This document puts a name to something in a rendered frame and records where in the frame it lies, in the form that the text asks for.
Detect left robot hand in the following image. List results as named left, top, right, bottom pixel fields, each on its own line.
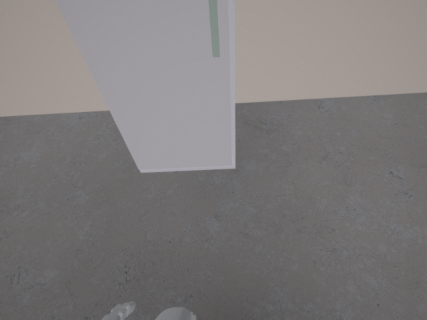
left=102, top=301, right=135, bottom=320

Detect fridge door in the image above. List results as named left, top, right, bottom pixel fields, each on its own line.
left=55, top=0, right=232, bottom=170

